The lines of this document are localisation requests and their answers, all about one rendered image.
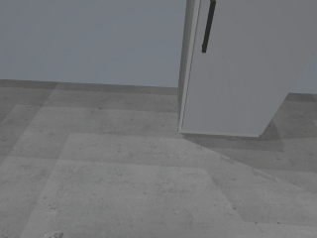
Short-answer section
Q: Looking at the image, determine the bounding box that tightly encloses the handle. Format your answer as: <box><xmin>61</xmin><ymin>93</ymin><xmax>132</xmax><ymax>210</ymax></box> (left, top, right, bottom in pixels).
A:
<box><xmin>201</xmin><ymin>0</ymin><xmax>216</xmax><ymax>54</ymax></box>

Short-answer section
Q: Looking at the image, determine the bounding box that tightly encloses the fridge door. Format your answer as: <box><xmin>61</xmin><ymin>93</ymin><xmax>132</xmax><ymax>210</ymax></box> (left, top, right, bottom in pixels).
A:
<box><xmin>181</xmin><ymin>0</ymin><xmax>317</xmax><ymax>135</ymax></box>

